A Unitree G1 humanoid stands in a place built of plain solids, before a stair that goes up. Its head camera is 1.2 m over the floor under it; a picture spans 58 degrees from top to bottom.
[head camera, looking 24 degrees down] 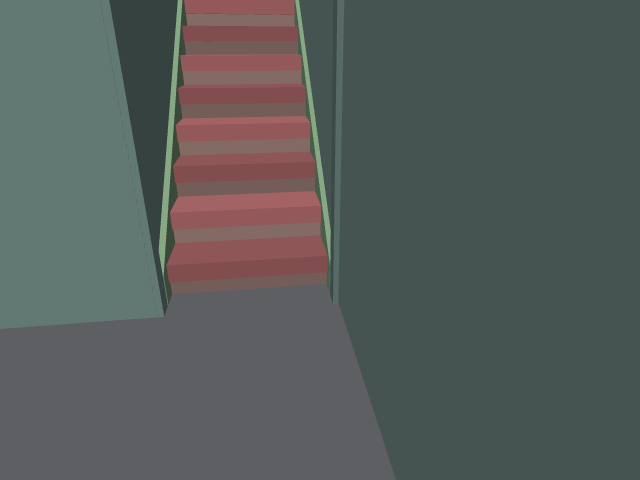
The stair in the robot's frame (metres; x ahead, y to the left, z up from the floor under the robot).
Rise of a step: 0.19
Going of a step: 0.25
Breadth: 0.83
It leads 8 degrees to the left of straight ahead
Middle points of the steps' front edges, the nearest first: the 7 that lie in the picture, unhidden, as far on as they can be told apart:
2.02 0.37 0.18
2.27 0.41 0.38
2.52 0.44 0.57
2.77 0.47 0.76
3.01 0.51 0.96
3.26 0.54 1.15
3.51 0.58 1.34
